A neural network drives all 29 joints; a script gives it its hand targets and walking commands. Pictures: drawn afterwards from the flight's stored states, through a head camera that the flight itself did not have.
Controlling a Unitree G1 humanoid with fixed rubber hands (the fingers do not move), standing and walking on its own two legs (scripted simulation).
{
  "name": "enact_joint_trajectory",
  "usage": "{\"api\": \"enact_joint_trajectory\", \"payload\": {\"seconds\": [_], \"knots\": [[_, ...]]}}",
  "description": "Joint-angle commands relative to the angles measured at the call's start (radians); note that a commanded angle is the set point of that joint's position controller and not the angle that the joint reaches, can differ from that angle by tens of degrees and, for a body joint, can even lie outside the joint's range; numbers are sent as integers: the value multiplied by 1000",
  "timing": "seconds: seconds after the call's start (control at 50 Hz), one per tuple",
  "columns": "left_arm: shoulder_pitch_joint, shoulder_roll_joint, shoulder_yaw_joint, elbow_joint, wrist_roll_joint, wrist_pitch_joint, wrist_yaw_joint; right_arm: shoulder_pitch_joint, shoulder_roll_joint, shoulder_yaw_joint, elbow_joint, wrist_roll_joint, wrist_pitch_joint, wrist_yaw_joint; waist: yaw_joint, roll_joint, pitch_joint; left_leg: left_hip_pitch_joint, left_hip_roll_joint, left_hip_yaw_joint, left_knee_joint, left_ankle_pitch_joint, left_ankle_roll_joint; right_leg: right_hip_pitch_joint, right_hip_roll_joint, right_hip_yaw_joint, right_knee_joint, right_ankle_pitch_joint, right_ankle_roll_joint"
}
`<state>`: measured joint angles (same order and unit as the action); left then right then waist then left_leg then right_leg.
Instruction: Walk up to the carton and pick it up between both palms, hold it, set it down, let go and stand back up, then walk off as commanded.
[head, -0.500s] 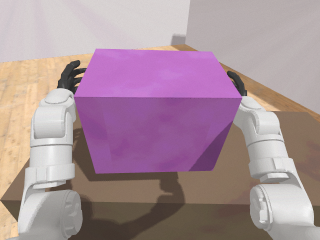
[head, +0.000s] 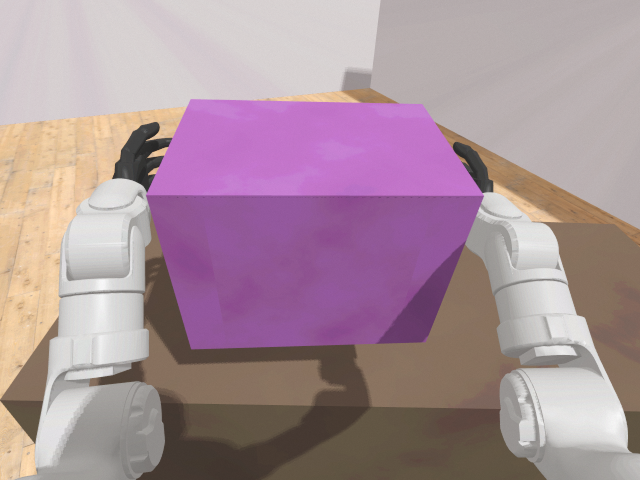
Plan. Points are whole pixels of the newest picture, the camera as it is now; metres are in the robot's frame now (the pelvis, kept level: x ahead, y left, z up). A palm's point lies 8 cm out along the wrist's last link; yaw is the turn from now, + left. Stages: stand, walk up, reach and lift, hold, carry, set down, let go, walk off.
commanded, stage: hold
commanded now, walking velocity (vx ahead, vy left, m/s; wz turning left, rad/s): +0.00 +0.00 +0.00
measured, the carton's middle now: (310, 222) +0.39 +0.00 +0.19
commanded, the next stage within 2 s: set down in 0.70 s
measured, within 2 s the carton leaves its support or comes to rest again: neither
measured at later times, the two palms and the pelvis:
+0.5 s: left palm (133, 189) +0.36 +0.19 +0.26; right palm (473, 202) +0.37 -0.20 +0.24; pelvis +0.00 +0.00 +0.00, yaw +0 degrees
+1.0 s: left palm (136, 160) +0.38 +0.19 +0.28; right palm (478, 193) +0.37 -0.20 +0.25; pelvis +0.00 +0.00 +0.00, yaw +0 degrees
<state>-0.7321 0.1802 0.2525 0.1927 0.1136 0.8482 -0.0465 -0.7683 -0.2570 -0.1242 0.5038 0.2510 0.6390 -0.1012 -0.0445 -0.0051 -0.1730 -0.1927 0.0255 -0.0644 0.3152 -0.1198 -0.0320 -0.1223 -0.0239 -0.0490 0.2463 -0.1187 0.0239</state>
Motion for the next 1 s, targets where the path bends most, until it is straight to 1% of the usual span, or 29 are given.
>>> {"api": "enact_joint_trajectory", "payload": {"seconds": [0.0, 0.02, 0.08, 0.12, 0.14, 0.18, 0.2, 0.22, 0.34, 0.4, 0.42, 0.44, 0.48, 0.5, 0.54, 0.58, 0.6, 0.64, 0.66, 0.68, 0.7, 0.74, 0.8, 0.86, 0.88, 0.9, 0.92, 0.94, 0.98], "knots": [[-697, -556, -348, -184, -167, -77, -148, -1012, 452, 307, -430, 219, -84, 187, 10, 61, -385, 80, -48, 39, -29, 162, -24, 216, 106, 61, 15, 96, -51], [-707, -572, -373, -176, -198, -83, -148, -1016, 460, 294, -450, 207, -88, 183, -22, 37, -371, 67, -55, 39, -16, 161, -27, 200, 102, 69, 6, 110, -53], [-659, -567, -363, -220, -182, -79, -149, -914, 449, 312, -402, 211, -76, 184, -17, 70, -396, 106, -56, 48, -24, 206, -34, 239, 104, 64, 17, 136, -54], [-675, -553, -353, -252, -177, -78, -148, -920, 464, 322, -444, 222, -80, 187, -1, 44, -403, 93, -53, 46, -22, 226, -29, 273, 111, 62, 27, 157, -52], [-655, -550, -357, -215, -191, -75, -149, -952, 441, 310, -460, 225, -81, 185, -23, 38, -377, 83, -50, 42, -21, 222, -29, 250, 108, 64, 25, 152, -46], [-669, -544, -337, -223, -165, -70, -153, -960, 465, 318, -441, 235, -77, 182, 2, 52, -397, 101, -60, 47, -12, 243, -18, 269, 108, 62, 19, 158, -46], [-705, -549, -348, -244, -174, -82, -145, -1032, 492, 333, -510, 234, -100, 182, 22, 40, -455, 88, -67, 54, 2, 263, -15, 262, 109, 60, 18, 161, -43], [-661, -542, -362, -282, -182, -79, -144, -938, 471, 331, -478, 241, -81, 173, -5, 48, -411, 91, -55, 40, -2, 262, -16, 265, 106, 70, 23, 185, -49], [-674, -531, -316, -119, -161, -74, -169, -994, 453, 274, -429, 188, -81, 173, -18, 15, -314, 36, -63, 55, -39, 106, -7, 229, 90, 70, 1, 78, -44], [-703, -522, -330, -214, -165, -85, -155, -944, 487, 309, -415, 218, -78, 182, 7, 48, -400, 47, -66, 56, -29, 155, -9, 254, 97, 67, 23, 114, -48], [-654, -559, -353, -155, -189, -79, -153, -1024, 448, 305, -484, 212, -88, 183, -6, 29, -406, 64, -54, 46, -29, 160, -17, 240, 103, 65, 19, 117, -51], [-700, -577, -381, -225, -202, -85, -151, -974, 465, 306, -469, 215, -86, 179, -24, 66, -430, 71, -56, 47, -13, 212, -31, 255, 100, 65, 31, 160, -47], [-667, -518, -320, -194, -170, -77, -152, -952, 489, 331, -436, 217, -70, 173, 13, 8, -388, 59, -67, 52, -16, 195, 3, 261, 101, 72, 14, 155, -42], [-721, -531, -337, -213, -175, -83, -160, -935, 482, 313, -364, 224, -62, 175, -13, 47, -359, 70, -62, 47, -22, 193, -17, 237, 100, 66, 22, 131, -44], [-687, -539, -341, -185, -166, -76, -154, -977, 458, 317, -424, 216, -75, 183, 4, 27, -359, 74, -56, 48, -32, 154, -16, 227, 108, 63, 21, 94, -46], [-681, -554, -355, -221, -173, -74, -151, -930, 461, 295, -395, 216, -76, 181, -2, 88, -374, 71, -61, 48, -21, 213, -33, 250, 105, 65, 25, 134, -52], [-702, -564, -357, -247, -183, -82, -156, -923, 468, 300, -399, 210, -77, 180, -20, 47, -378, 82, -56, 46, -17, 227, -35, 252, 107, 64, 30, 146, -50], [-666, -536, -343, -195, -171, -71, -157, -986, 463, 305, -438, 218, -80, 173, -5, 42, -397, 73, -60, 43, -11, 218, -20, 265, 99, 68, 16, 142, -50], [-692, -542, -348, -139, -181, -79, -162, -1002, 450, 288, -414, 202, -85, 174, -25, 24, -334, 50, -57, 42, -24, 144, -19, 210, 98, 70, 4, 76, -51], [-716, -546, -351, -213, -176, -83, -164, -935, 467, 279, -372, 192, -77, 182, -35, 51, -380, 66, -55, 38, -30, 138, -22, 239, 101, 65, 20, 95, -58], [-697, -573, -327, -295, -203, -97, -155, -841, 568, 361, -442, 203, -95, 174, -45, -1, -392, 202, -77, 72, 4, 308, -8, 241, 103, 59, 21, 177, -12], [-683, -505, -259, -211, -149, -94, -171, -886, 536, 361, -435, 197, -104, 163, -7, 1, -382, 207, -96, 85, 13, 306, -1, 260, 97, 58, 3, 160, -5], [-765, -488, -243, -89, -136, -134, -208, -911, 544, 273, -383, 81, -145, 157, -44, -33, -351, 154, -87, 91, -25, 137, 11, 245, 85, 51, -8, 105, -3], [-790, -517, -299, -111, -145, -187, -208, -950, 595, 315, -472, 67, -216, 148, -39, -8, -420, 208, -87, 94, -10, 220, 5, 257, 88, 34, 15, 181, 1], [-816, -518, -278, -52, -133, -225, -217, -934, 583, 266, -392, 24, -238, 151, -44, 22, -381, 168, -80, 91, -31, 120, -4, 228, 86, 26, 1, 86, -7], [-777, -492, -207, 72, -83, -238, -240, -895, 566, 201, -285, -35, -248, 156, -48, -5, -269, 110, -78, 94, -63, -6, 18, 213, 73, 34, -17, -18, -6], [-757, -474, -159, 97, -26, -244, -253, -882, 571, 187, -254, -65, -265, 167, -36, 3, -250, 109, -81, 106, -76, -44, 28, 213, 64, 22, -11, -80, -8], [-720, -432, -85, 195, 19, -244, -279, -830, 536, 128, -150, -111, -274, 159, -54, -36, -136, 84, -80, 110, -92, -93, 37, 223, 52, 19, -25, -115, -7], [-733, -457, -98, 148, 29, -284, -290, -852, 579, 184, -199, -109, -324, 170, -16, -37, -212, 105, -76, 120, -103, -44, 37, 267, 53, 17, -19, -80, -1]]}}
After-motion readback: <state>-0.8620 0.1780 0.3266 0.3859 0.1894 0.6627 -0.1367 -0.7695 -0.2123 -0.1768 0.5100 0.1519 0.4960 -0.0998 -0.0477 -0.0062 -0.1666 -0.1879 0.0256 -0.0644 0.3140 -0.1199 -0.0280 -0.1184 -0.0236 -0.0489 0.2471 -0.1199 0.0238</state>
